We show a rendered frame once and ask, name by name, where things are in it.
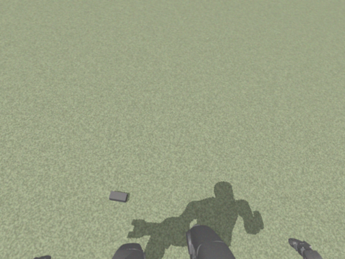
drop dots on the small box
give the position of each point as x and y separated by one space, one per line
118 196

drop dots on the right robot hand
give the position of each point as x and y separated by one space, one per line
304 249

